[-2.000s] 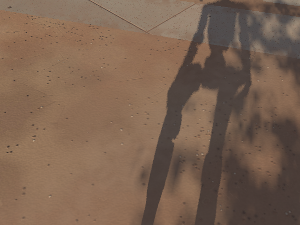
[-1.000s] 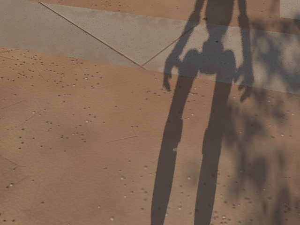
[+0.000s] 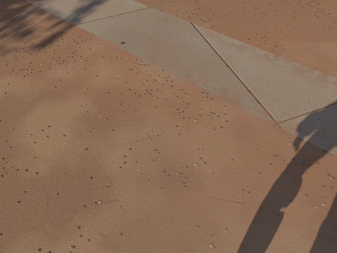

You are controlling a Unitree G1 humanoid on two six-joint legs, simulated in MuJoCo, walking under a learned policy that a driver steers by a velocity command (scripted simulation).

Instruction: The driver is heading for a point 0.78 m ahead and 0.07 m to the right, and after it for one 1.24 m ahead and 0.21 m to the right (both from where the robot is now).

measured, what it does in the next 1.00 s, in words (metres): walks ahead: left foot, then right foot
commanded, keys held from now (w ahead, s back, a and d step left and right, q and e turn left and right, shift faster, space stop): w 0.66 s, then w+e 0.34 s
